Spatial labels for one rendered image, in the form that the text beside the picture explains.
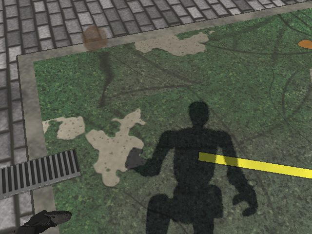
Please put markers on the left robot hand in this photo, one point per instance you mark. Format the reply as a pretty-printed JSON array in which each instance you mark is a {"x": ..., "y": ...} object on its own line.
[{"x": 44, "y": 220}]

